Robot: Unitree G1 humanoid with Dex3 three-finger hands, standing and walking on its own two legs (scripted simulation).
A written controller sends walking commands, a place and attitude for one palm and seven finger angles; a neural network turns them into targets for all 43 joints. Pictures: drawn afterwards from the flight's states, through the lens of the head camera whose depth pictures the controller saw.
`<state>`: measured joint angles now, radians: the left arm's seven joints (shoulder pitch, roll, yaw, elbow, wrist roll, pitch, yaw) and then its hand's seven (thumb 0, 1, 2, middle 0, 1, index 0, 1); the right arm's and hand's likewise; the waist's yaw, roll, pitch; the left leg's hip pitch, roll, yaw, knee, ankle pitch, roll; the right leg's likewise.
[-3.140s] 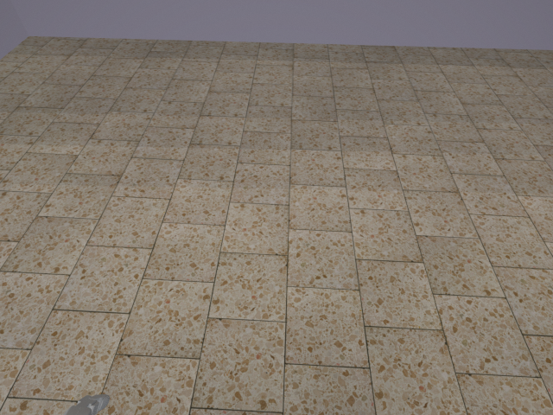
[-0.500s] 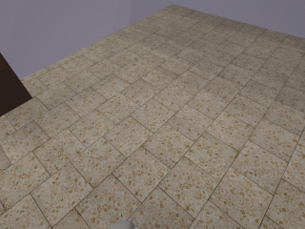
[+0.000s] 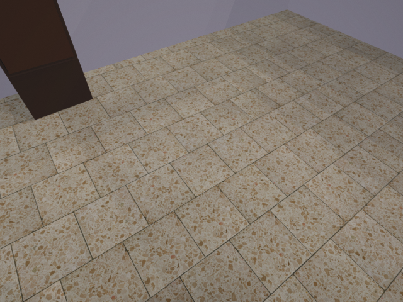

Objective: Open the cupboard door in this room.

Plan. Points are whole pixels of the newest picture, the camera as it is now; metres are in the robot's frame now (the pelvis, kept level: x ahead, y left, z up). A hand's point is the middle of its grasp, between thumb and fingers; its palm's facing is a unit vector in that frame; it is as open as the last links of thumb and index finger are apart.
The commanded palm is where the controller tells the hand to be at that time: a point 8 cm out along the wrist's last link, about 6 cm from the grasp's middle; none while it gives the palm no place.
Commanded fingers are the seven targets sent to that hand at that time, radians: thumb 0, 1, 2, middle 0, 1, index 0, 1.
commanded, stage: turn or walk to find it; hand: left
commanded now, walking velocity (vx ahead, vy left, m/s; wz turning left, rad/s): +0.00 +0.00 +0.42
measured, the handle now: out of the picture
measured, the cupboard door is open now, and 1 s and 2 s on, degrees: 0 0 0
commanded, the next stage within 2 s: stand and wait in 0.28 s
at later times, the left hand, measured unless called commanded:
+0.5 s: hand out of the picture -0.05 +0.17 -0.17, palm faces +0.26 -0.94 -0.22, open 7.3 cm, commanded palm none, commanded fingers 0.00 0.90 0.90 -0.20 -0.30 -0.20 -0.30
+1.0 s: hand out of the picture -0.12 +0.16 -0.18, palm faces +0.23 -0.96 -0.17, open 7.3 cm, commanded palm none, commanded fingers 0.00 0.90 0.90 -0.20 -0.30 -0.20 -0.30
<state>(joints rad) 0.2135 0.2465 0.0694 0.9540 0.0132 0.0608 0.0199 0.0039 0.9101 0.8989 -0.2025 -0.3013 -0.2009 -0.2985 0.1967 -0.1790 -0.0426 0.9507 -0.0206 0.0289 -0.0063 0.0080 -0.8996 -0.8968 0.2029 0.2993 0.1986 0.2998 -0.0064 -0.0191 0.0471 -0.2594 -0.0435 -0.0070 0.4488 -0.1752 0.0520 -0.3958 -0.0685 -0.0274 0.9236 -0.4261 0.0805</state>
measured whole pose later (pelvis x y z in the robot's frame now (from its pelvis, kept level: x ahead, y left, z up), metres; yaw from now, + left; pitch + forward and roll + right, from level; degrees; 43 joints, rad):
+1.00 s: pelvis -0.08 +0.01 +0.00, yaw +11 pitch -3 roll +0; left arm 0.29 0.13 -0.01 1.13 0.01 0.00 0.03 0.00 0.91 0.90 -0.20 -0.30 -0.20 -0.30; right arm 0.22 -0.17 -0.02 1.12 -0.01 0.01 -0.03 0.00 -0.93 -0.90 0.20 0.30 0.20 0.30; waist 0.01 0.00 0.02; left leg -0.17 0.00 0.08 0.42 -0.21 0.02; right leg -0.16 -0.05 -0.05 0.45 -0.24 0.02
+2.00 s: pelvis -0.07 +0.00 -0.01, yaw +19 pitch +0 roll +0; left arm 0.24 0.17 0.03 1.07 0.01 0.02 0.03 0.00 0.91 0.90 -0.21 -0.30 -0.20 -0.30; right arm 0.22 -0.18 -0.02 1.05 -0.01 0.03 -0.02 0.01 -0.92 -0.90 0.20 0.30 0.20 0.30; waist 0.01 0.01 0.04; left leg -0.29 -0.03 -0.05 0.53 -0.24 0.02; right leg -0.21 -0.09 -0.18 0.52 -0.30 0.02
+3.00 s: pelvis -0.09 -0.05 -0.01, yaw +46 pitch -1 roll +0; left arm 0.33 0.20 0.02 1.02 0.02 0.01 0.03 0.00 0.90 0.90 -0.21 -0.30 -0.21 -0.30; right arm 0.11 -0.24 -0.04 1.00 -0.01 0.05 0.00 0.01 -0.91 -0.90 0.20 0.30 0.19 0.30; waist 0.05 -0.01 0.08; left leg -0.23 0.02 0.04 0.58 -0.31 -0.03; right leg -0.21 -0.10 -0.18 0.57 -0.33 0.01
